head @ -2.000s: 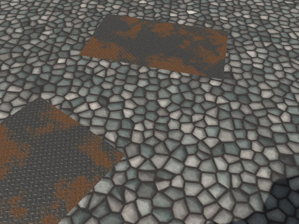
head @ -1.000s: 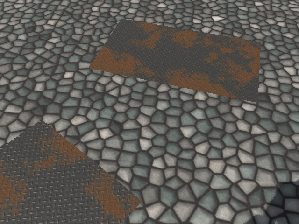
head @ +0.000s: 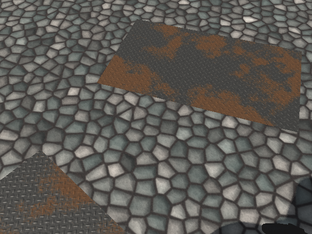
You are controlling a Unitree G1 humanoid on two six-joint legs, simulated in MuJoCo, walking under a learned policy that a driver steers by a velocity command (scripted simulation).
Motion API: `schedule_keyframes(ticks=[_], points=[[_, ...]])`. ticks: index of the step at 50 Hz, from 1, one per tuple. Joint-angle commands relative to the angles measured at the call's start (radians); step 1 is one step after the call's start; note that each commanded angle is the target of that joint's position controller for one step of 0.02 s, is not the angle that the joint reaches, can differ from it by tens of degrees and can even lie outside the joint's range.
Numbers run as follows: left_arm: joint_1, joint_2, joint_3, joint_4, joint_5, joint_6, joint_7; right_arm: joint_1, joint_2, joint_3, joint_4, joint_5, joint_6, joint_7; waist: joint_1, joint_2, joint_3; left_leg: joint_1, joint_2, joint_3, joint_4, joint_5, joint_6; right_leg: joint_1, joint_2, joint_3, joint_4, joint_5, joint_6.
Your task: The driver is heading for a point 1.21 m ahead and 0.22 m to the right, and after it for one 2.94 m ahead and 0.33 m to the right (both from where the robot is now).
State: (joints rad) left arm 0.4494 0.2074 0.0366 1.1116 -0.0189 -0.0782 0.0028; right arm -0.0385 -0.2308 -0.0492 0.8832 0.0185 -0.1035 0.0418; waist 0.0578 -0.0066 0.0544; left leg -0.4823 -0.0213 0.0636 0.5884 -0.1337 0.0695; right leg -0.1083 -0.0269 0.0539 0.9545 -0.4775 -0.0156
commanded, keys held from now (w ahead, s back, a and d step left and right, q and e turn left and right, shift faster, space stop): w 1.00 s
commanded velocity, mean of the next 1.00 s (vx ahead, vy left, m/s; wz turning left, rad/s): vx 0.49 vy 0.00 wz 0.00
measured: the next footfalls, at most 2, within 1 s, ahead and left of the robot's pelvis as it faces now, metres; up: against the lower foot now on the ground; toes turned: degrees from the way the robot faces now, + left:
right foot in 0.48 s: +0.46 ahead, -0.14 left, +0.00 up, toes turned -2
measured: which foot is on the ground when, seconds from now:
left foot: down 0.00-0.50, up 0.52-1.00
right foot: up 0.00-0.46, down 0.48-1.00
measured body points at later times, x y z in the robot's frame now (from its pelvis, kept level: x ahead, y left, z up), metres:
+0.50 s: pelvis +0.29 -0.03 +0.00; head +0.32 -0.05 +0.45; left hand +0.50 +0.20 -0.09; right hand +0.22 -0.30 -0.14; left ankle +0.11 +0.09 -0.71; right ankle +0.42 -0.14 -0.72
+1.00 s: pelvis +0.56 -0.03 +0.02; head +0.59 -0.02 +0.46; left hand +0.51 +0.24 -0.13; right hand +0.77 -0.25 -0.09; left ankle +0.73 +0.10 -0.70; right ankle +0.42 -0.14 -0.72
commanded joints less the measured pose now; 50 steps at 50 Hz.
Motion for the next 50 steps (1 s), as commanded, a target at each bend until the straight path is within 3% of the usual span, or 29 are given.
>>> schedule_keyframes(ticks=[1, 2, 3, 4, 6, 8, 11, 15, 20, 22, 23, 24, 25, 26, 27, 28, 29, 30, 31, 32, 33, 36, 38, 42, 46, 48, 50], points=[[-0.075, 0.128, 0.024, -0.107, -0.030, -0.060, -0.002, 0.240, -0.134, -0.028, 0.039, -0.002, -0.001, -0.002, -0.130, 0.100, -0.170, 0.601, 0.339, -0.535, -0.343, -0.142, 0.194, -0.614, -0.045, 0.042, 0.420, 0.082, -0.049], [-0.102, 0.121, 0.033, -0.111, -0.019, -0.055, 0.009, 0.177, -0.101, -0.019, 0.032, -0.013, -0.009, 0.004, -0.092, 0.042, -0.111, 0.446, 0.300, -0.424, -0.369, -0.037, 0.173, -0.559, -0.084, 0.024, 0.356, 0.156, -0.049], [-0.084, 0.102, 0.039, -0.108, -0.007, -0.040, 0.017, 0.150, -0.067, -0.008, 0.035, -0.021, -0.016, 0.007, -0.052, 0.060, -0.096, 0.348, 0.257, -0.337, -0.395, 0.020, 0.153, -0.483, -0.116, 0.032, 0.300, 0.199, -0.054], [-0.060, 0.075, 0.038, -0.105, -0.006, -0.025, 0.020, 0.155, -0.054, -0.004, 0.047, -0.025, -0.018, 0.008, -0.034, 0.084, -0.091, 0.290, 0.237, -0.298, -0.418, 0.025, 0.151, -0.435, -0.125, 0.030, 0.265, 0.213, -0.055], [-0.078, 0.055, 0.040, -0.120, -0.007, -0.008, 0.023, 0.198, -0.075, -0.004, 0.071, -0.023, -0.018, -0.004, -0.021, 0.088, -0.058, 0.236, 0.227, -0.254, -0.461, 0.039, 0.168, -0.443, -0.133, 0.014, 0.199, 0.235, -0.045], [-0.168, 0.081, 0.048, -0.159, 0.004, -0.003, 0.025, 0.241, -0.117, -0.010, 0.085, -0.023, -0.017, -0.023, -0.029, 0.068, -0.018, 0.241, 0.235, -0.242, -0.492, 0.043, 0.181, -0.529, -0.143, 0.011, 0.097, 0.323, -0.023], [-0.296, 0.084, 0.048, -0.205, 0.014, -0.009, 0.015, 0.307, -0.134, -0.011, 0.100, -0.021, -0.009, -0.043, -0.059, 0.054, 0.004, 0.292, 0.222, -0.202, -0.498, 0.087, 0.160, -0.593, -0.131, 0.000, -0.107, 0.492, -0.005], [-0.439, 0.067, 0.033, -0.244, 0.004, -0.014, -0.005, 0.394, -0.149, -0.013, 0.124, -0.008, -0.004, -0.050, -0.107, 0.054, 0.023, 0.342, 0.206, -0.145, -0.497, 0.095, 0.134, -0.541, -0.084, -0.045, -0.315, 0.609, -0.004], [-0.554, 0.087, 0.023, -0.300, -0.004, -0.025, -0.036, 0.467, -0.166, -0.024, 0.162, 0.000, 0.020, -0.053, -0.126, 0.051, 0.051, 0.524, 0.278, -0.153, -0.412, 0.154, 0.126, -0.578, -0.065, -0.043, -0.421, 0.494, -0.030], [-0.511, 0.115, 0.031, -0.301, -0.005, -0.030, -0.042, 0.448, -0.184, -0.032, 0.159, 0.000, 0.030, -0.056, -0.089, 0.074, 0.017, 0.560, 0.290, -0.149, -0.340, 0.308, 0.106, -0.483, -0.036, -0.066, -0.449, 0.413, -0.054], [-0.430, 0.143, 0.045, -0.282, -0.004, -0.033, -0.040, 0.424, -0.190, -0.034, 0.152, -0.001, 0.035, -0.056, -0.038, 0.086, -0.036, 0.554, 0.270, -0.126, -0.244, 0.490, 0.089, -0.351, -0.002, -0.096, -0.465, 0.397, -0.073], [-0.255, 0.192, 0.072, -0.227, -0.003, -0.033, -0.035, 0.411, -0.167, -0.025, 0.143, -0.006, 0.040, -0.055, 0.040, 0.076, -0.141, 0.496, 0.214, -0.084, -0.048, 0.593, 0.062, -0.116, 0.022, -0.109, -0.468, 0.413, -0.105], [-0.054, 0.274, 0.095, -0.184, 0.009, -0.032, -0.026, 0.420, -0.132, -0.007, 0.116, -0.023, 0.038, -0.054, 0.098, -0.023, -0.301, 0.280, 0.149, -0.034, 0.274, 0.355, 0.024, 0.212, -0.158, 0.097, -0.440, 0.422, -0.174], [0.011, 0.331, 0.104, -0.158, 0.013, -0.025, -0.031, 0.539, 0.006, 0.031, 0.114, -0.020, 0.014, -0.042, 0.029, -0.294, -0.425, -0.120, -0.047, -0.044, 0.616, -0.333, -0.042, 0.529, -0.373, 0.587, -0.574, 0.220, -0.332], [-0.007, 0.233, 0.075, -0.165, 0.007, -0.026, -0.032, 0.482, -0.093, 0.010, 0.123, 0.005, -0.013, -0.038, 0.059, -0.206, -0.407, -0.231, -0.007, -0.186, 0.747, -0.431, -0.022, 0.515, -0.355, 0.664, -0.647, 0.136, -0.306], [-0.103, 0.189, 0.060, -0.185, 0.005, -0.029, -0.028, 0.386, -0.148, -0.005, 0.091, 0.028, -0.029, -0.034, 0.043, -0.163, -0.265, -0.296, 0.046, -0.171, 0.766, -0.350, -0.005, 0.389, -0.325, 0.506, -0.658, 0.196, -0.259], [-0.190, 0.164, 0.050, -0.207, 0.012, -0.031, -0.028, 0.329, -0.152, -0.007, 0.079, 0.027, -0.033, -0.040, 0.012, -0.072, -0.189, -0.259, 0.101, -0.143, 0.726, -0.253, -0.003, 0.236, -0.289, 0.379, -0.683, 0.312, -0.234], [-0.241, 0.139, 0.042, -0.213, 0.022, -0.033, -0.032, 0.302, -0.144, -0.015, 0.075, 0.012, -0.028, -0.047, -0.017, -0.037, -0.133, -0.214, 0.133, -0.134, 0.663, -0.193, -0.007, 0.107, -0.256, 0.295, -0.714, 0.397, -0.222], [-0.260, 0.108, 0.032, -0.210, 0.030, -0.036, -0.035, 0.319, -0.128, -0.019, 0.078, 0.006, -0.014, -0.048, -0.052, -0.047, -0.117, -0.152, 0.160, -0.141, 0.621, -0.155, -0.006, 0.031, -0.224, 0.232, -0.745, 0.433, -0.209], [-0.254, 0.102, 0.030, -0.201, 0.030, -0.037, -0.038, 0.338, -0.101, -0.018, 0.082, 0.005, 0.000, -0.049, -0.067, -0.060, -0.108, -0.117, 0.166, -0.137, 0.588, -0.140, -0.009, -0.010, -0.211, 0.201, -0.771, 0.444, -0.211], [-0.237, 0.111, 0.031, -0.191, 0.025, -0.039, -0.037, 0.346, -0.081, -0.016, 0.083, 0.003, 0.011, -0.051, -0.075, -0.059, -0.096, -0.110, 0.171, -0.130, 0.555, -0.134, -0.014, -0.036, -0.204, 0.172, -0.792, 0.462, -0.219], [-0.188, 0.159, 0.041, -0.170, 0.024, -0.039, -0.019, 0.251, -0.088, -0.021, 0.047, -0.008, 0.025, -0.055, -0.068, -0.038, -0.042, -0.198, 0.182, -0.120, 0.413, -0.024, -0.043, -0.049, -0.203, 0.120, -0.840, 0.488, -0.229], [-0.157, 0.164, 0.041, -0.161, 0.022, -0.033, -0.007, 0.179, -0.085, -0.023, 0.023, -0.013, 0.024, -0.053, -0.052, -0.038, -0.025, -0.235, 0.177, -0.115, 0.295, 0.086, -0.055, -0.030, -0.191, 0.086, -0.852, 0.493, -0.215], [-0.095, 0.172, 0.041, -0.140, 0.011, -0.027, 0.003, 0.042, -0.067, -0.014, -0.013, -0.006, 0.016, -0.040, -0.012, -0.048, 0.004, -0.181, 0.133, -0.072, 0.070, 0.245, -0.057, -0.016, -0.156, 0.011, -0.863, 0.481, -0.181], [-0.027, 0.178, 0.046, -0.104, 0.005, -0.011, 0.006, -0.060, -0.071, -0.006, -0.052, 0.003, 0.010, -0.020, 0.016, -0.049, 0.039, -0.205, 0.116, -0.070, -0.029, 0.216, -0.043, 0.108, -0.202, 0.006, -0.825, 0.489, -0.177], [-0.023, 0.187, 0.053, -0.095, 0.002, -0.001, 0.010, -0.079, -0.083, -0.007, -0.070, 0.005, 0.004, -0.007, 0.006, -0.054, 0.042, -0.204, 0.110, -0.074, -0.062, 0.153, -0.021, 0.174, -0.234, 0.013, -0.783, 0.534, -0.167], [-0.045, 0.203, 0.060, -0.098, 0.001, 0.008, 0.013, -0.028, -0.112, -0.017, -0.064, 0.006, -0.002, -0.001, -0.033, -0.075, 0.006, -0.103, 0.082, -0.052, -0.084, 0.079, 0.004, 0.204, -0.244, 0.009, -0.713, 0.686, -0.148]])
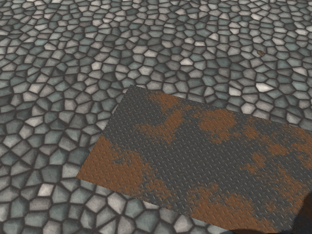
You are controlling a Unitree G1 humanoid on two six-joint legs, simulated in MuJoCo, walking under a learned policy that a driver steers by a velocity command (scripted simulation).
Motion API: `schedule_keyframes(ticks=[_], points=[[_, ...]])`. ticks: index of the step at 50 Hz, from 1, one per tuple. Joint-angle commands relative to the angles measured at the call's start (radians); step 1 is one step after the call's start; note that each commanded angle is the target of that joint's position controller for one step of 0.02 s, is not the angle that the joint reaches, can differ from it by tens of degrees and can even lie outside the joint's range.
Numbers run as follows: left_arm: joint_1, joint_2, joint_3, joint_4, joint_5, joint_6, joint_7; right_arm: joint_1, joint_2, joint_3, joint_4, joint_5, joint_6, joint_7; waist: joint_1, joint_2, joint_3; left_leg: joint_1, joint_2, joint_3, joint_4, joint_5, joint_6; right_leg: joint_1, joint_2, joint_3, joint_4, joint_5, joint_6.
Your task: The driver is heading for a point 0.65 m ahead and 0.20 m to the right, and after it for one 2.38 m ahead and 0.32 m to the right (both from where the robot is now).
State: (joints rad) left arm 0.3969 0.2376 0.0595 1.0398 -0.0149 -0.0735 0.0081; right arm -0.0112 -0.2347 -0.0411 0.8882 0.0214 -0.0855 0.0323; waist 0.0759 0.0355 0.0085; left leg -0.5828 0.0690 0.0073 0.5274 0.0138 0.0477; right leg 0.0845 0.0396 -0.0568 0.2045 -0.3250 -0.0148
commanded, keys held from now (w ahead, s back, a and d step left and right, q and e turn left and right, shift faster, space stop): w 0.02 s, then w+e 0.86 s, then w+q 0.12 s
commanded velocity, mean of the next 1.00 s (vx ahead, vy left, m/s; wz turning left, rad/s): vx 0.50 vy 0.00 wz -0.41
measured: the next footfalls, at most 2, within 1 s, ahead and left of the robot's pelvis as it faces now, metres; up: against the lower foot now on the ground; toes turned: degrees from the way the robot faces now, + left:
left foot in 0.06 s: +0.21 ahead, +0.13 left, +0.00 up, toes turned +2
right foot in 0.62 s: +0.48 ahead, -0.14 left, +0.00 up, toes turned -20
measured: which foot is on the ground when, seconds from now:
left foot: up 0.00-0.04, down 0.06-0.64, up 0.66-1.00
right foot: down 0.00-0.06, up 0.08-0.60, down 0.62-1.00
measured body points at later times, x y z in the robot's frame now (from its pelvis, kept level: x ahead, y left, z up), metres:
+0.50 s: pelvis +0.27 +0.03 +0.00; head +0.29 +0.02 +0.45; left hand +0.48 +0.23 -0.11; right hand +0.22 -0.24 -0.14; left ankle +0.17 +0.13 -0.73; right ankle +0.42 -0.16 -0.69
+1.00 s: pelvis +0.54 -0.08 +0.01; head +0.56 -0.11 +0.46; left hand +0.71 +0.15 -0.10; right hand +0.62 -0.40 -0.09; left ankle +0.79 -0.01 -0.69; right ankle +0.44 -0.13 -0.73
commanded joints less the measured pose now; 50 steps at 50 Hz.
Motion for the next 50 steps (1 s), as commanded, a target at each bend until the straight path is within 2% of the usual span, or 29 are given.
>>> schedule_keyframes(ticks=[1, 2, 3, 4, 5, 6, 7, 8, 10, 12, 14, 17, 20, 25, 28, 30, 31, 32, 33, 34, 35, 36, 37, 39, 42, 44, 46, 48, 50], points=[[-0.015, 0.178, 0.038, -0.032, -0.003, 0.008, 0.008, 0.024, -0.133, -0.039, -0.049, 0.001, -0.022, 0.007, -0.099, -0.129, 0.001, 0.123, -0.043, 0.036, -0.033, -0.088, 0.043, 0.004, -0.293, 0.100, 0.130, 0.703, -0.134], [-0.022, 0.152, 0.029, -0.037, -0.001, 0.013, 0.007, 0.190, -0.176, -0.065, 0.003, -0.002, -0.023, 0.000, -0.173, -0.112, -0.092, 0.356, -0.063, 0.045, -0.039, -0.076, 0.069, -0.066, -0.238, 0.074, 0.319, 0.780, -0.108], [-0.013, 0.115, 0.010, -0.063, 0.015, 0.014, 0.005, 0.384, -0.253, -0.088, 0.042, -0.017, -0.023, -0.010, -0.232, -0.009, -0.245, 0.684, 0.116, -0.157, -0.012, -0.073, 0.131, -0.289, -0.171, 0.035, 0.635, 0.520, -0.074], [0.113, -0.029, -0.030, -0.066, 0.011, -0.009, -0.006, 0.447, -0.316, -0.099, 0.064, -0.019, -0.017, -0.007, -0.164, 0.261, -0.380, 1.010, 0.350, -0.629, -0.136, -0.248, 0.287, -0.688, 0.021, 0.049, 0.985, -0.177, -0.009], [0.052, 0.079, -0.005, -0.053, -0.018, -0.031, -0.008, 0.437, -0.217, -0.072, 0.057, -0.014, -0.019, -0.008, -0.201, 0.163, -0.361, 0.972, 0.335, -0.696, -0.213, -0.364, 0.259, -0.791, -0.016, 0.200, 1.117, -0.254, -0.026], [-0.043, 0.140, 0.014, -0.084, -0.041, -0.042, -0.007, 0.346, -0.173, -0.058, 0.041, -0.013, -0.025, -0.013, -0.187, 0.121, -0.212, 0.837, 0.308, -0.533, -0.230, -0.331, 0.203, -0.854, -0.066, 0.190, 1.137, -0.171, -0.043], [-0.091, 0.141, 0.016, -0.094, -0.039, -0.041, 0.002, 0.260, -0.141, -0.047, 0.023, -0.018, -0.030, -0.013, -0.152, 0.047, -0.138, 0.686, 0.274, -0.405, -0.259, -0.254, 0.171, -0.814, -0.124, 0.164, 1.096, -0.070, -0.044], [-0.112, 0.131, 0.025, -0.095, -0.026, -0.032, 0.010, 0.207, -0.104, -0.037, 0.020, -0.025, -0.034, -0.011, -0.124, 0.029, -0.077, 0.562, 0.238, -0.307, -0.298, -0.193, 0.148, -0.770, -0.154, 0.159, 1.037, -0.006, -0.043], [-0.065, 0.080, 0.028, -0.083, -0.024, -0.002, 0.009, 0.185, -0.073, -0.030, 0.034, -0.040, -0.039, -0.009, -0.076, 0.065, -0.046, 0.444, 0.195, -0.183, -0.356, -0.138, 0.126, -0.670, -0.186, 0.168, 0.982, 0.057, -0.046], [-0.071, 0.055, 0.029, -0.092, -0.025, 0.020, 0.009, 0.202, -0.095, -0.036, 0.050, -0.039, -0.043, -0.016, -0.061, 0.049, -0.012, 0.408, 0.189, -0.100, -0.389, -0.070, 0.131, -0.692, -0.192, 0.167, 0.947, 0.098, -0.044], [-0.123, 0.060, 0.034, -0.116, -0.018, 0.029, 0.008, 0.221, -0.120, -0.044, 0.058, -0.043, -0.043, -0.029, -0.065, 0.025, 0.014, 0.421, 0.191, -0.044, -0.407, -0.018, 0.134, -0.762, -0.191, 0.183, 0.884, 0.183, -0.034], [-0.192, 0.058, 0.037, -0.146, -0.011, 0.024, -0.005, 0.241, -0.130, -0.045, 0.063, -0.044, -0.037, -0.046, -0.076, 0.015, 0.033, 0.459, 0.177, 0.044, -0.416, 0.037, 0.117, -0.808, -0.175, 0.177, 0.737, 0.328, -0.023], [-0.294, 0.042, 0.026, -0.185, -0.005, 0.020, -0.023, 0.269, -0.144, -0.046, 0.065, -0.037, -0.029, -0.057, -0.107, 0.002, 0.060, 0.484, 0.167, 0.123, -0.427, 0.061, 0.097, -0.788, -0.164, 0.102, 0.588, 0.417, -0.024], [-0.435, 0.025, 0.010, -0.271, -0.006, 0.022, -0.056, 0.363, -0.169, -0.056, 0.088, -0.021, 0.005, -0.062, -0.150, -0.011, 0.103, 0.683, 0.222, 0.184, -0.347, 0.206, 0.093, -0.858, -0.140, 0.023, 0.464, 0.326, -0.052], [-0.407, 0.062, 0.025, -0.303, -0.010, 0.026, -0.073, 0.330, -0.207, -0.068, 0.067, -0.011, 0.025, -0.069, -0.097, 0.042, 0.048, 0.721, 0.232, 0.229, -0.194, 0.625, 0.069, -0.711, -0.063, -0.063, 0.445, 0.183, -0.097], [-0.220, 0.135, 0.063, -0.276, -0.016, 0.029, -0.072, 0.293, -0.234, -0.074, 0.049, -0.006, 0.039, -0.074, 0.016, 0.074, -0.061, 0.680, 0.215, 0.245, 0.080, 0.819, 0.042, -0.450, 0.012, -0.092, 0.412, 0.137, -0.149], [-0.055, 0.203, 0.100, -0.235, -0.016, 0.032, -0.056, 0.275, -0.231, -0.071, 0.036, -0.004, 0.036, -0.074, 0.102, 0.033, -0.144, 0.524, 0.170, 0.254, 0.331, 0.651, 0.001, -0.172, 0.015, -0.025, 0.324, 0.199, -0.194], [0.016, 0.312, 0.125, -0.216, -0.016, 0.039, -0.034, 0.332, -0.117, -0.040, -0.004, -0.040, 0.015, -0.062, 0.045, -0.203, -0.227, 0.114, 0.037, 0.236, 0.700, -0.128, -0.056, 0.177, -0.229, 0.400, 0.319, 0.184, -0.317], [0.012, 0.312, 0.110, -0.244, -0.004, 0.024, -0.038, 0.328, -0.078, -0.019, -0.045, -0.019, -0.035, -0.043, 0.007, -0.229, -0.365, -0.131, -0.122, -0.006, 0.910, -0.619, -0.066, 0.344, -0.391, 0.895, 0.133, 0.073, -0.457], [0.013, 0.233, 0.087, -0.241, 0.006, 0.014, -0.040, 0.189, -0.148, -0.038, -0.077, 0.023, -0.068, -0.030, 0.055, -0.131, -0.286, -0.242, -0.062, -0.100, 0.924, -0.548, -0.037, 0.310, -0.358, 0.786, 0.083, 0.106, -0.388], [-0.048, 0.188, 0.075, -0.247, 0.002, 0.004, -0.040, 0.159, -0.147, -0.037, -0.088, 0.031, -0.082, -0.027, 0.022, -0.097, -0.174, -0.253, -0.015, -0.092, 0.844, -0.452, -0.015, 0.170, -0.320, 0.627, 0.085, 0.177, -0.345], [-0.130, 0.155, 0.064, -0.266, -0.003, -0.001, -0.041, 0.167, -0.147, -0.042, -0.070, 0.008, -0.082, -0.035, -0.031, -0.025, -0.108, -0.185, 0.026, -0.088, 0.754, -0.392, -0.019, 0.010, -0.272, 0.512, 0.078, 0.264, -0.311], [-0.183, 0.125, 0.054, -0.284, 0.001, -0.003, -0.037, 0.188, -0.162, -0.054, -0.063, -0.008, -0.069, -0.040, -0.069, -0.029, -0.078, -0.105, 0.053, -0.088, 0.681, -0.354, -0.031, -0.109, -0.240, 0.437, 0.060, 0.338, -0.292], [-0.198, 0.130, 0.050, -0.298, 0.003, -0.005, -0.027, 0.207, -0.151, -0.059, -0.071, -0.020, -0.038, -0.041, -0.104, -0.045, -0.062, -0.023, 0.065, -0.081, 0.597, -0.322, -0.061, -0.229, -0.208, 0.391, 0.026, 0.395, -0.289], [-0.151, 0.182, 0.063, -0.297, 0.001, -0.006, -0.005, 0.121, -0.119, -0.050, -0.109, -0.036, -0.020, -0.049, -0.089, -0.063, -0.027, -0.032, 0.041, -0.051, 0.414, -0.196, -0.107, -0.314, -0.173, 0.321, 0.006, 0.446, -0.279], [-0.120, 0.186, 0.064, -0.294, -0.003, 0.000, 0.004, 0.039, -0.101, -0.042, -0.133, -0.034, -0.021, -0.046, -0.058, -0.087, -0.011, -0.009, 0.010, -0.047, 0.242, -0.062, -0.113, -0.338, -0.136, 0.289, 0.015, 0.390, -0.245], [-0.096, 0.164, 0.056, -0.282, -0.001, 0.001, 0.007, 0.003, -0.081, -0.029, -0.134, -0.026, -0.027, -0.033, -0.027, -0.122, -0.013, 0.039, -0.009, -0.027, 0.093, 0.080, -0.104, -0.328, -0.123, 0.244, 0.014, 0.326, -0.214], [-0.056, 0.159, 0.052, -0.258, 0.001, -0.004, 0.003, -0.036, -0.088, -0.024, -0.142, -0.015, -0.033, -0.020, 0.003, -0.136, 0.000, 0.056, -0.010, -0.022, 0.044, 0.156, -0.087, -0.296, -0.156, 0.254, 0.012, 0.276, -0.205], [-0.029, 0.162, 0.050, -0.240, 0.003, -0.004, 0.001, -0.068, -0.111, -0.025, -0.158, -0.009, -0.037, -0.010, 0.017, -0.137, 0.018, 0.004, -0.006, -0.028, 0.013, 0.111, -0.055, -0.198, -0.202, 0.275, 0.040, 0.289, -0.202]])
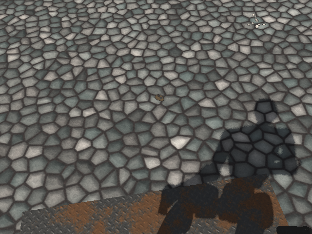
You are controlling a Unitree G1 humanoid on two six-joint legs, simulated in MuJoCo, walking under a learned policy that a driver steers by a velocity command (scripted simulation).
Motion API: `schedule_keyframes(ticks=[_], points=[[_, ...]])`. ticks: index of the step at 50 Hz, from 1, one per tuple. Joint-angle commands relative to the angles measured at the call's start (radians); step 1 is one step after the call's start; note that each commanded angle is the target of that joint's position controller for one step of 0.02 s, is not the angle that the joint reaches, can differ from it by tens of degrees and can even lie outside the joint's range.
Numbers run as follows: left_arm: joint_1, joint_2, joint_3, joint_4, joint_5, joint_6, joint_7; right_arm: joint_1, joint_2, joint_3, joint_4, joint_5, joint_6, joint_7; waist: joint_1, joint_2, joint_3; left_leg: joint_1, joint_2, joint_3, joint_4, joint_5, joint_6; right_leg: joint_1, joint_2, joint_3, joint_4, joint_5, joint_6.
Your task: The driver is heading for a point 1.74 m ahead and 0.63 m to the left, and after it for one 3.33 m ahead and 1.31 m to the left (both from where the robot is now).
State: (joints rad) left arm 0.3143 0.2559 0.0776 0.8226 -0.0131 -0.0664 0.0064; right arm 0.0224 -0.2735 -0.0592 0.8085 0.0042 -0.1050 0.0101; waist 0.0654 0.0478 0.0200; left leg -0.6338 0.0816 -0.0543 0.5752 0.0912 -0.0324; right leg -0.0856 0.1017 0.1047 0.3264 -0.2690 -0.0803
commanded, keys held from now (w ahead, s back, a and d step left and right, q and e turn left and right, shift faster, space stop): w+q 0.96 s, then w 0.04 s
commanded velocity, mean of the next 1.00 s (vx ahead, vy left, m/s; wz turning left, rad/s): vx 0.50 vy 0.00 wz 0.43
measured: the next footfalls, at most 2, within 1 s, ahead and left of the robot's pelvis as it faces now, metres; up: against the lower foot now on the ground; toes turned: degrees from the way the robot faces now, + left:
left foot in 0.12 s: +0.26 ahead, +0.14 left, +0.00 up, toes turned +2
right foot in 0.64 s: +0.57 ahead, +0.00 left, +0.00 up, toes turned +23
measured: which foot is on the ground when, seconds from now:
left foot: up 0.00-0.10, down 0.12-0.64, up 0.66-1.00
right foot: down 0.00-0.14, up 0.16-0.62, down 0.64-1.00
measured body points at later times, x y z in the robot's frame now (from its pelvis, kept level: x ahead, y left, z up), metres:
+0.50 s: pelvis +0.28 +0.07 +0.00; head +0.32 +0.10 +0.45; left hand +0.46 +0.35 -0.08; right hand +0.36 -0.20 -0.11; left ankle +0.22 +0.13 -0.74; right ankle +0.50 -0.08 -0.69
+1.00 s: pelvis +0.55 +0.11 +0.00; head +0.58 +0.13 +0.45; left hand +0.43 +0.38 -0.12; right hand +0.85 -0.01 -0.09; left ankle +0.60 +0.33 -0.68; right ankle +0.54 -0.02 -0.74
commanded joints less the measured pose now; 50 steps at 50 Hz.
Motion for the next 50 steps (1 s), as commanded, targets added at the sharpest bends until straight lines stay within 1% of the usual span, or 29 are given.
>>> schedule_keyframes(ticks=[1, 4, 5, 6, 7, 8, 9, 10, 11, 12, 13, 16, 19, 23, 26, 28, 30, 31, 32, 33, 34, 35, 36, 37, 38, 40, 43, 46, 50], points=[[0.065, 0.150, 0.033, -0.016, 0.003, -0.009, 0.004, -0.114, -0.083, -0.008, -0.087, 0.008, -0.020, 0.017, 0.028, -0.149, 0.015, 0.019, -0.020, 0.035, -0.046, -0.013, 0.045, 0.032, -0.293, 0.124, -0.066, 0.270, -0.133], [0.049, 0.174, 0.039, -0.007, 0.007, 0.001, 0.013, -0.062, -0.112, -0.014, -0.088, 0.012, -0.025, 0.032, -0.014, -0.161, 0.006, 0.041, -0.040, 0.053, -0.067, -0.153, 0.107, 0.149, -0.333, 0.099, 0.009, 0.503, -0.098], [0.023, 0.181, 0.039, -0.013, 0.008, 0.005, 0.015, 0.017, -0.131, -0.024, -0.067, 0.011, -0.025, 0.033, -0.060, -0.162, -0.044, 0.153, -0.075, 0.084, -0.081, -0.163, 0.130, 0.153, -0.311, 0.061, 0.093, 0.690, -0.080], [0.006, 0.170, 0.033, -0.021, 0.011, 0.010, 0.017, 0.155, -0.163, -0.043, -0.024, 0.005, -0.023, 0.032, -0.124, -0.133, -0.134, 0.344, -0.097, 0.091, -0.085, -0.127, 0.160, 0.120, -0.259, 0.007, 0.260, 0.805, -0.057], [0.012, 0.144, 0.018, -0.042, 0.026, 0.012, 0.021, 0.312, -0.212, -0.055, 0.002, 0.000, -0.018, 0.030, -0.176, -0.027, -0.258, 0.605, 0.039, -0.109, -0.076, -0.093, 0.219, -0.044, -0.202, -0.043, 0.538, 0.588, -0.025], [0.140, 0.055, -0.006, -0.055, 0.023, -0.010, 0.008, 0.380, -0.284, -0.075, 0.020, 0.002, -0.011, 0.038, -0.111, 0.258, -0.340, 0.945, 0.234, -0.597, -0.177, -0.283, 0.393, -0.466, -0.024, -0.080, 0.892, -0.066, 0.064], [0.091, 0.113, -0.005, -0.055, 0.012, -0.033, 0.001, 0.371, -0.196, -0.052, 0.018, 0.027, -0.005, 0.041, -0.144, 0.192, -0.322, 0.988, 0.245, -0.751, -0.289, -0.507, 0.379, -0.629, -0.045, 0.025, 0.989, -0.258, 0.055], [-0.019, 0.158, 0.005, -0.086, -0.012, -0.051, -0.007, 0.304, -0.153, -0.040, -0.005, 0.022, -0.002, 0.036, -0.154, 0.106, -0.177, 0.876, 0.219, -0.628, -0.302, -0.506, 0.333, -0.700, -0.095, 0.033, 0.996, -0.179, 0.042], [-0.087, 0.150, 0.001, -0.102, -0.007, -0.061, -0.005, 0.255, -0.143, -0.035, -0.026, 0.007, 0.002, 0.033, -0.140, -0.004, -0.115, 0.748, 0.178, -0.522, -0.310, -0.416, 0.308, -0.669, -0.130, 0.015, 0.945, -0.111, 0.036], [-0.118, 0.145, 0.005, -0.113, 0.013, -0.066, -0.001, 0.225, -0.129, -0.030, -0.035, 0.003, 0.004, 0.031, -0.114, -0.045, -0.061, 0.642, 0.148, -0.454, -0.322, -0.296, 0.308, -0.646, -0.155, 0.004, 0.867, -0.072, 0.043], [-0.110, 0.144, 0.011, -0.119, 0.027, -0.063, 0.002, 0.214, -0.116, -0.023, -0.040, -0.003, 0.002, 0.027, -0.085, -0.028, -0.068, 0.588, 0.119, -0.403, -0.334, -0.201, 0.301, -0.583, -0.177, 0.006, 0.804, -0.043, 0.049], [-0.102, 0.115, 0.009, -0.131, 0.031, -0.042, 0.009, 0.234, -0.132, -0.028, -0.045, 0.008, 0.006, 0.014, -0.062, 0.020, -0.062, 0.514, 0.084, -0.326, -0.359, -0.063, 0.310, -0.548, -0.180, -0.021, 0.670, -0.026, 0.088], [-0.197, 0.093, 0.002, -0.163, 0.029, -0.033, 0.016, 0.277, -0.167, -0.040, -0.043, 0.015, 0.013, -0.008, -0.085, 0.012, -0.036, 0.467, 0.058, -0.275, -0.373, -0.031, 0.292, -0.562, -0.164, -0.033, 0.495, 0.128, 0.125], [-0.327, 0.067, -0.008, -0.200, 0.020, -0.046, 0.001, 0.340, -0.159, -0.040, -0.034, 0.023, 0.035, -0.024, -0.133, 0.037, -0.024, 0.422, 0.005, -0.236, -0.345, -0.067, 0.238, -0.470, -0.111, -0.042, 0.268, 0.333, 0.133], [-0.401, 0.077, -0.008, -0.227, 0.009, -0.058, -0.014, 0.389, -0.154, -0.040, -0.027, 0.026, 0.050, -0.029, -0.155, 0.043, -0.016, 0.471, 0.023, -0.295, -0.295, -0.094, 0.232, -0.443, -0.083, -0.034, 0.187, 0.334, 0.125], [-0.415, 0.096, -0.002, -0.236, 0.006, -0.069, -0.023, 0.396, -0.155, -0.042, -0.031, 0.025, 0.059, -0.034, -0.148, 0.049, -0.013, 0.529, 0.042, -0.354, -0.247, -0.108, 0.227, -0.425, -0.073, -0.020, 0.134, 0.281, 0.114], [-0.363, 0.123, 0.008, -0.226, 0.002, -0.079, -0.023, 0.373, -0.162, -0.047, -0.042, 0.023, 0.066, -0.038, -0.111, 0.081, -0.022, 0.549, 0.052, -0.395, -0.190, -0.056, 0.214, -0.344, -0.072, -0.024, 0.099, 0.213, 0.088], [-0.274, 0.146, 0.021, -0.204, 0.005, -0.083, -0.018, 0.347, -0.151, -0.044, -0.055, 0.022, 0.067, -0.036, -0.061, 0.084, -0.063, 0.529, 0.021, -0.380, -0.120, 0.012, 0.192, -0.212, -0.076, -0.038, 0.057, 0.233, 0.059], [-0.139, 0.184, 0.036, -0.184, 0.020, -0.086, -0.010, 0.317, -0.114, -0.031, -0.078, 0.014, 0.062, -0.030, 0.008, 0.059, -0.176, 0.444, -0.024, -0.330, 0.059, 0.021, 0.160, 0.026, -0.170, 0.026, 0.097, 0.244, 0.003], [0.020, 0.247, 0.051, -0.169, 0.031, -0.079, 0.000, 0.341, -0.062, -0.015, -0.105, 0.003, 0.057, -0.032, 0.047, -0.084, -0.321, 0.237, -0.126, -0.208, 0.353, -0.221, 0.109, 0.331, -0.352, 0.252, 0.111, 0.186, -0.074], [0.057, 0.274, 0.057, -0.135, 0.024, -0.063, -0.010, 0.483, -0.042, 0.000, -0.127, 0.026, 0.048, -0.028, -0.026, -0.413, -0.388, -0.052, -0.182, -0.134, 0.586, -0.719, 0.074, 0.499, -0.538, 0.658, 0.034, 0.021, -0.204], [0.012, 0.169, 0.035, -0.157, 0.007, -0.056, -0.010, 0.455, -0.142, -0.019, -0.096, 0.037, 0.051, -0.029, -0.008, -0.267, -0.268, -0.145, -0.091, -0.147, 0.689, -0.659, 0.061, 0.405, -0.516, 0.629, 0.005, -0.149, -0.175], [-0.029, 0.121, 0.021, -0.162, 0.007, -0.049, -0.006, 0.347, -0.176, -0.031, -0.108, 0.028, 0.057, -0.025, 0.013, -0.162, -0.135, -0.154, -0.062, -0.113, 0.699, -0.563, 0.051, 0.265, -0.460, 0.451, -0.017, -0.116, -0.129], [-0.074, 0.117, 0.015, -0.160, 0.016, -0.043, -0.008, 0.299, -0.159, -0.032, -0.120, 0.019, 0.059, -0.025, -0.010, -0.097, -0.069, -0.123, -0.032, -0.086, 0.675, -0.494, 0.045, 0.141, -0.415, 0.346, -0.049, -0.021, -0.108], [-0.097, 0.104, 0.010, -0.152, 0.021, -0.041, -0.009, 0.275, -0.145, -0.035, -0.133, 0.013, 0.060, -0.021, -0.028, -0.104, -0.026, -0.106, -0.007, -0.083, 0.640, -0.453, 0.042, 0.061, -0.387, 0.275, -0.075, 0.064, -0.106], [-0.115, 0.096, 0.007, -0.138, 0.024, -0.048, -0.012, 0.284, -0.103, -0.031, -0.144, 0.025, 0.071, -0.011, -0.058, -0.149, -0.012, -0.056, 0.026, -0.062, 0.603, -0.418, 0.041, -0.030, -0.350, 0.156, -0.128, 0.142, -0.103], [-0.109, 0.132, 0.020, -0.113, 0.018, -0.058, -0.012, 0.237, -0.078, -0.023, -0.180, 0.018, 0.078, -0.006, -0.062, -0.128, -0.003, -0.095, 0.047, -0.051, 0.527, -0.341, 0.020, -0.044, -0.360, 0.053, -0.175, 0.248, -0.130], [-0.104, 0.159, 0.028, -0.093, 0.019, -0.052, -0.009, 0.186, -0.072, -0.017, -0.196, 0.019, 0.072, 0.006, -0.050, -0.106, -0.003, -0.096, 0.048, -0.035, 0.382, -0.187, 0.016, -0.016, -0.342, -0.063, -0.178, 0.345, -0.116], [-0.038, 0.187, 0.030, -0.056, 0.006, -0.038, -0.007, 0.045, -0.043, 0.000, -0.236, 0.016, 0.058, 0.028, 0.007, -0.088, 0.027, -0.025, 0.014, 0.029, 0.158, -0.061, 0.039, 0.010, -0.331, -0.161, -0.172, 0.362, -0.087]])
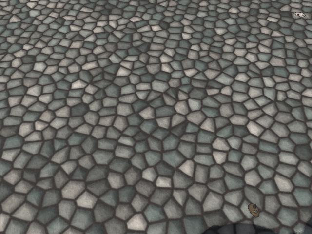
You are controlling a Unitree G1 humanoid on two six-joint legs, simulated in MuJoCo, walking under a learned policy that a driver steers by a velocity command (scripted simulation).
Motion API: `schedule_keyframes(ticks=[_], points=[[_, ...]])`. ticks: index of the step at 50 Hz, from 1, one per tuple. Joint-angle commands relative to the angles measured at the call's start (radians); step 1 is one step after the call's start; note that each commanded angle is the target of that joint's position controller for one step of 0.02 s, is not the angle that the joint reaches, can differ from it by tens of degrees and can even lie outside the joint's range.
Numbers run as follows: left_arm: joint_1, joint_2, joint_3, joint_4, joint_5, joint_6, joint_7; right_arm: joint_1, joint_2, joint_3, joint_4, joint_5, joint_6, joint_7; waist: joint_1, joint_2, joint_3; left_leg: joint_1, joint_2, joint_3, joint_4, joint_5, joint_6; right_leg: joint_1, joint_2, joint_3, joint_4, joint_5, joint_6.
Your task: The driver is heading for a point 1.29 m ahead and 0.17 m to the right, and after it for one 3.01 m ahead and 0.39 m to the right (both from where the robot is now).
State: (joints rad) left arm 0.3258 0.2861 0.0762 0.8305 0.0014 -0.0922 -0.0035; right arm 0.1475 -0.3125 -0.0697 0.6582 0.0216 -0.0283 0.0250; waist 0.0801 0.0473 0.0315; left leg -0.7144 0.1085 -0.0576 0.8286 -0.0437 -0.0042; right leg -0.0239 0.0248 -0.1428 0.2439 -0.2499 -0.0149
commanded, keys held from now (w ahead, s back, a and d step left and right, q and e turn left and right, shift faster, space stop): w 0.46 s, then w+e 0.54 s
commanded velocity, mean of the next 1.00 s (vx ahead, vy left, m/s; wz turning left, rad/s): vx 0.50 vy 0.00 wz -0.08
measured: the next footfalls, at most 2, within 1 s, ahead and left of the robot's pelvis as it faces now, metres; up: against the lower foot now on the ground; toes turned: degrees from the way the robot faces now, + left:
left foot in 0.16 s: +0.26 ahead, +0.15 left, +0.00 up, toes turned +5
right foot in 0.68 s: +0.56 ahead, -0.07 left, +0.00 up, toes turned -1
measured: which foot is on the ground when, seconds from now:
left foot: up 0.00-0.14, down 0.16-0.68, up 0.70-1.00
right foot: down 0.00-0.16, up 0.18-0.66, down 0.68-1.00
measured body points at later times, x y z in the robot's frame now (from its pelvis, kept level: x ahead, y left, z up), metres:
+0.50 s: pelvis +0.27 +0.06 +0.00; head +0.30 +0.07 +0.45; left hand +0.43 +0.33 -0.10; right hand +0.35 -0.22 -0.11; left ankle +0.22 +0.15 -0.74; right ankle +0.46 -0.10 -0.68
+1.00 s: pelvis +0.56 +0.00 +0.01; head +0.59 -0.02 +0.45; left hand +0.65 +0.28 -0.10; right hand +0.72 -0.28 -0.08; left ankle +0.74 +0.17 -0.68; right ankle +0.52 -0.07 -0.74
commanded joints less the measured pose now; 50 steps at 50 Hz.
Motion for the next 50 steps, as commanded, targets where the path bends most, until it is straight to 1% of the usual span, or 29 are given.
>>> schedule_keyframes(ticks=[1, 3, 5, 6, 7, 8, 9, 10, 11, 12, 13, 14, 16, 20, 25, 30, 32, 33, 34, 35, 36, 37, 38, 39, 40, 41, 43, 47, 50], points=[[-0.027, 0.165, 0.032, -0.052, -0.014, -0.008, 0.000, -0.106, -0.001, 0.013, -0.098, 0.000, -0.020, 0.017, 0.000, -0.088, 0.024, 0.063, -0.022, 0.042, -0.131, 0.061, 0.020, -0.030, -0.265, 0.083, -0.087, 0.343, -0.152], [0.002, 0.184, 0.037, -0.029, -0.027, 0.003, -0.003, -0.144, -0.012, 0.012, -0.124, 0.002, -0.022, 0.024, -0.001, -0.098, 0.041, 0.064, -0.040, 0.056, -0.189, -0.012, 0.045, 0.034, -0.295, 0.082, -0.065, 0.385, -0.146], [0.005, 0.208, 0.041, -0.015, -0.035, 0.015, -0.001, -0.130, -0.040, 0.001, -0.135, -0.004, -0.023, 0.027, -0.036, -0.123, 0.022, 0.134, -0.081, 0.091, -0.235, -0.113, 0.079, 0.089, -0.313, 0.068, 0.015, 0.606, -0.131], [-0.002, 0.221, 0.042, -0.010, -0.038, 0.022, 0.002, -0.060, -0.067, -0.014, -0.122, -0.009, -0.022, 0.025, -0.087, -0.139, -0.028, 0.252, -0.116, 0.118, -0.267, -0.127, 0.100, 0.093, -0.303, 0.044, 0.115, 0.776, -0.114], [-0.004, 0.211, 0.034, -0.006, -0.036, 0.027, 0.007, 0.087, -0.110, -0.040, -0.079, -0.009, -0.020, 0.019, -0.168, -0.128, -0.113, 0.478, -0.156, 0.140, -0.324, -0.059, 0.130, 0.038, -0.269, -0.002, 0.290, 0.860, -0.086], [0.004, 0.173, 0.015, -0.021, -0.015, 0.022, 0.013, 0.247, -0.180, -0.068, -0.042, -0.010, -0.013, 0.003, -0.235, -0.080, -0.221, 0.785, -0.066, 0.010, -0.280, 0.014, 0.170, -0.171, -0.233, -0.022, 0.543, 0.650, -0.045], [0.108, 0.044, -0.031, -0.065, 0.010, 0.001, 0.000, 0.287, -0.294, -0.083, -0.034, -0.015, -0.013, -0.006, -0.156, 0.185, -0.358, 1.130, 0.223, -0.520, -0.340, -0.110, 0.346, -0.593, -0.062, 0.003, 0.940, -0.136, 0.025], [0.058, 0.117, -0.018, -0.041, -0.016, -0.025, -0.010, 0.322, -0.214, -0.060, -0.044, -0.011, -0.017, -0.004, -0.212, 0.122, -0.480, 1.153, 0.287, -0.725, -0.463, -0.146, 0.387, -0.678, -0.033, 0.205, 1.091, -0.345, 0.021], [-0.038, 0.165, -0.001, -0.077, -0.052, -0.033, -0.015, 0.275, -0.172, -0.044, -0.032, -0.018, -0.025, 0.001, -0.215, 0.086, -0.318, 1.051, 0.244, -0.546, -0.473, -0.091, 0.338, -0.766, -0.080, 0.214, 1.120, -0.288, 0.011], [-0.084, 0.147, -0.009, -0.090, -0.047, -0.037, -0.011, 0.216, -0.145, -0.035, -0.030, -0.014, -0.030, 0.000, -0.182, 0.043, -0.214, 0.906, 0.193, -0.407, -0.478, -0.017, 0.301, -0.762, -0.124, 0.199, 1.055, -0.205, 0.002], [-0.102, 0.141, -0.007, -0.087, -0.024, -0.034, -0.004, 0.155, -0.111, -0.025, -0.030, -0.017, -0.033, 0.002, -0.145, 0.012, -0.144, 0.770, 0.157, -0.320, -0.503, 0.059, 0.279, -0.723, -0.152, 0.190, 0.982, -0.147, 0.005], [-0.082, 0.143, -0.002, -0.081, -0.017, -0.022, -0.004, 0.116, -0.082, -0.015, -0.036, -0.026, -0.038, 0.003, -0.106, 0.026, -0.119, 0.668, 0.130, -0.264, -0.538, 0.112, 0.269, -0.650, -0.174, 0.199, 0.942, -0.108, 0.006], [-0.036, 0.107, -0.007, -0.065, -0.016, 0.003, -0.006, 0.090, -0.079, -0.016, -0.033, -0.025, -0.050, 0.004, -0.066, 0.027, -0.106, 0.573, 0.122, -0.223, -0.606, 0.114, 0.284, -0.582, -0.179, 0.197, 0.891, -0.067, 0.020], [-0.127, 0.074, -0.018, -0.091, 0.001, 0.021, -0.001, 0.109, -0.107, -0.025, 0.006, -0.021, -0.065, -0.008, -0.071, 0.003, -0.034, 0.524, 0.100, -0.116, -0.678, 0.117, 0.276, -0.635, -0.182, 0.194, 0.698, 0.124, 0.052], [-0.273, 0.053, -0.033, -0.120, -0.015, 0.007, -0.024, 0.169, -0.137, -0.031, 0.053, -0.015, -0.058, -0.019, -0.133, 0.014, 0.009, 0.559, 0.077, -0.013, -0.692, 0.026, 0.219, -0.583, -0.130, 0.154, 0.407, 0.359, 0.039], [-0.345, 0.077, -0.029, -0.168, -0.022, 0.008, -0.050, 0.211, -0.153, -0.043, 0.108, -0.009, -0.045, -0.025, -0.149, 0.015, 0.038, 0.746, 0.158, 0.017, -0.628, 0.078, 0.182, -0.641, -0.104, 0.166, 0.325, 0.233, -0.029], [-0.292, 0.099, -0.018, -0.167, -0.017, 0.009, -0.055, 0.187, -0.164, -0.047, 0.110, -0.008, -0.034, -0.033, -0.112, 0.034, -0.002, 0.791, 0.157, 0.054, -0.532, 0.315, 0.150, -0.555, -0.064, 0.129, 0.311, 0.150, -0.063], [-0.200, 0.122, -0.001, -0.146, -0.013, 0.010, -0.053, 0.166, -0.168, -0.047, 0.104, -0.009, -0.026, -0.039, -0.059, 0.033, -0.066, 0.783, 0.128, 0.097, -0.405, 0.496, 0.124, -0.416, -0.020, 0.087, 0.291, 0.154, -0.085], [-0.057, 0.173, 0.028, -0.105, -0.013, 0.012, -0.046, 0.176, -0.145, -0.037, 0.094, -0.018, -0.019, -0.049, -0.002, 0.005, -0.159, 0.707, 0.078, 0.151, -0.200, 0.546, 0.088, -0.197, 0.007, 0.092, 0.292, 0.183, -0.113], [0.071, 0.280, 0.058, -0.095, -0.010, 0.017, -0.035, 0.244, -0.087, -0.013, 0.052, -0.037, -0.030, -0.053, 0.005, -0.163, -0.291, 0.375, -0.013, 0.186, 0.167, 0.250, 0.022, 0.167, -0.204, 0.448, 0.299, 0.180, -0.239], [0.104, 0.287, 0.055, -0.086, -0.028, 0.016, -0.042, 0.289, -0.017, 0.015, 0.049, -0.049, -0.058, -0.039, -0.021, -0.312, -0.383, 0.065, -0.180, 0.059, 0.406, -0.512, -0.019, 0.384, -0.345, 0.898, 0.128, -0.017, -0.363], [0.106, 0.211, 0.033, -0.095, -0.029, 0.015, -0.040, 0.198, -0.098, -0.002, 0.042, -0.012, -0.083, -0.022, 0.026, -0.231, -0.339, -0.052, -0.127, -0.056, 0.492, -0.507, 0.003, 0.381, -0.336, 0.888, 0.071, -0.136, -0.324], [0.048, 0.189, 0.028, -0.108, -0.023, 0.014, -0.036, 0.112, -0.118, -0.005, 0.013, 0.009, -0.099, -0.016, 0.023, -0.175, -0.215, -0.097, -0.086, -0.041, 0.472, -0.417, 0.019, 0.258, -0.308, 0.765, 0.058, -0.089, -0.290], [-0.005, 0.175, 0.023, -0.123, -0.017, 0.017, -0.031, 0.068, -0.115, -0.003, 0.003, -0.006, -0.108, -0.020, -0.001, -0.095, -0.147, -0.073, -0.050, -0.029, 0.408, -0.346, 0.025, 0.128, -0.275, 0.674, 0.050, -0.004, -0.272], [-0.050, 0.149, 0.014, -0.138, -0.008, 0.019, -0.028, 0.060, -0.118, -0.010, 0.002, -0.025, -0.107, -0.026, -0.037, -0.072, -0.101, -0.010, -0.023, -0.029, 0.331, -0.299, 0.020, 0.008, -0.247, 0.605, 0.030, 0.103, -0.262], [-0.075, 0.133, 0.008, -0.152, 0.001, 0.020, -0.025, 0.072, -0.115, -0.013, -0.002, -0.032, -0.098, -0.028, -0.067, -0.098, -0.095, 0.051, -0.011, -0.035, 0.294, -0.275, 0.012, -0.064, -0.224, 0.574, 0.009, 0.171, -0.263], [-0.087, 0.134, 0.011, -0.162, -0.005, 0.019, -0.017, 0.095, -0.092, -0.012, -0.002, -0.035, -0.080, -0.029, -0.092, -0.115, -0.085, 0.090, -0.010, -0.022, 0.223, -0.261, -0.013, -0.139, -0.202, 0.521, -0.019, 0.246, -0.275], [-0.042, 0.170, 0.024, -0.147, -0.017, 0.020, 0.007, -0.019, -0.052, 0.002, -0.033, -0.040, -0.068, -0.035, -0.063, -0.106, -0.039, 0.097, -0.039, -0.004, -0.020, -0.042, -0.058, -0.217, -0.147, 0.425, -0.036, 0.286, -0.244], [0.003, 0.172, 0.027, -0.132, -0.024, 0.031, 0.017, -0.125, -0.031, 0.011, -0.055, -0.029, -0.078, -0.024, -0.021, -0.125, -0.029, 0.176, -0.085, 0.004, -0.212, 0.109, -0.066, -0.240, -0.114, 0.406, -0.013, 0.222, -0.206]])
